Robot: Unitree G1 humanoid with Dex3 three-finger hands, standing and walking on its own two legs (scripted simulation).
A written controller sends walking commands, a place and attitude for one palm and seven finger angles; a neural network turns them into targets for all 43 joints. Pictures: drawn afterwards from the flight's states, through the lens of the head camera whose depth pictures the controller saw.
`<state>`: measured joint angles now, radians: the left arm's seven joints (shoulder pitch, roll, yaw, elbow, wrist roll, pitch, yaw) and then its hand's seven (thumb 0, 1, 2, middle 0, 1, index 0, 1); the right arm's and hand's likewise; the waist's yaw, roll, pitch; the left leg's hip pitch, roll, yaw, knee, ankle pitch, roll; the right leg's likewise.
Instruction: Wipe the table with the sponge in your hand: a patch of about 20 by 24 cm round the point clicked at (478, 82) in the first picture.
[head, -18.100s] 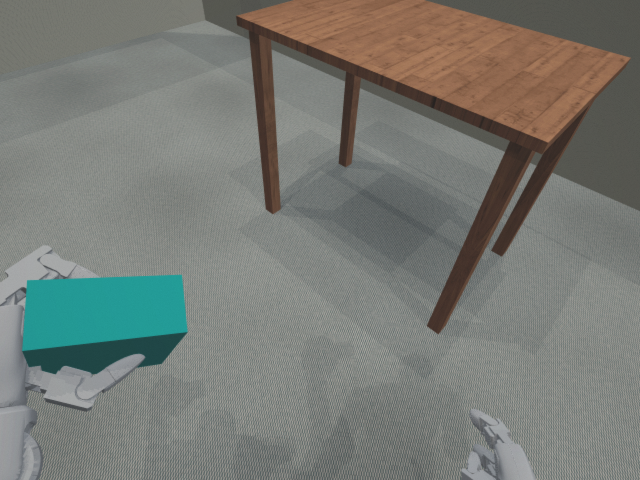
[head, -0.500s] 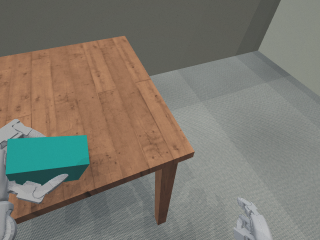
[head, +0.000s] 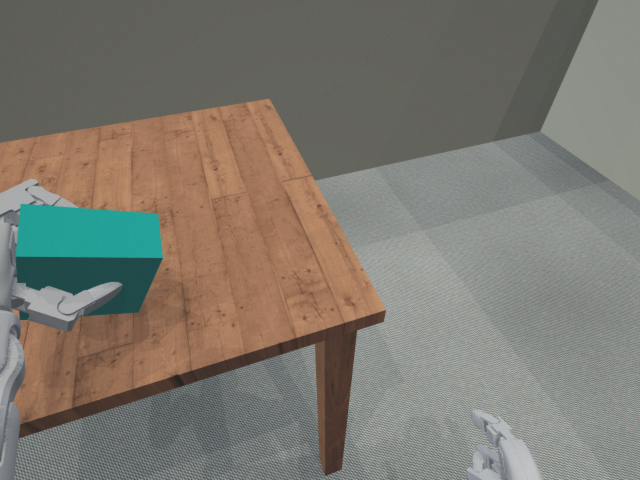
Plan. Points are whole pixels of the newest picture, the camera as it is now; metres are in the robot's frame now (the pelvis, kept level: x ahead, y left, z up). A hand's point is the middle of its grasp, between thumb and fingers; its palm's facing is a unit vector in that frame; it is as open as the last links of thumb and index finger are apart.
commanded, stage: turn the palm down, sponge in hand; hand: left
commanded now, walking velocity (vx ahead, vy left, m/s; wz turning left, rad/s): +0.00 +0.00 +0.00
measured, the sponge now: (108, 266) +0.27 +0.26 +0.17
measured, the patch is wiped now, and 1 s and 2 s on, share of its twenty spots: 0.00 0.00 0.00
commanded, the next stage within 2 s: move the sponge above the wiping area in 2.00 s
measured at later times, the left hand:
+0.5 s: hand (111, 296) +0.23 +0.23 +0.18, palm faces +0.29 -0.56 -0.77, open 9.6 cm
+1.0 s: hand (72, 256) +0.24 +0.25 +0.22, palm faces +0.35 -0.30 -0.89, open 9.6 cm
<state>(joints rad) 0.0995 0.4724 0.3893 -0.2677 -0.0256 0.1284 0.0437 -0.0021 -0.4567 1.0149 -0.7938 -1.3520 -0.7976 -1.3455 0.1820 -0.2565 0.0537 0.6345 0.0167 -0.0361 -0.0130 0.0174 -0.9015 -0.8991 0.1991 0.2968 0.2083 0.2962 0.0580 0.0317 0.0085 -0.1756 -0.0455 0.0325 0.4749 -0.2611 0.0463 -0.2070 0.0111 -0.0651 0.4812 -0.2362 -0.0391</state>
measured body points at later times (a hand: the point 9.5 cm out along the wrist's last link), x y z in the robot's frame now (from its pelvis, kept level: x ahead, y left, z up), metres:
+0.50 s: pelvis -0.01 -0.04 +0.00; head -0.01 -0.07 +0.45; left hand +0.21 +0.26 +0.22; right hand +0.22 -0.26 -0.09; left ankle +0.00 +0.08 -0.74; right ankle +0.02 -0.10 -0.74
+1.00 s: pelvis +0.00 -0.01 +0.00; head +0.00 -0.05 +0.45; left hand +0.21 +0.26 +0.27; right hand +0.25 -0.22 -0.08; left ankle +0.00 +0.08 -0.74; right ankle +0.02 -0.09 -0.74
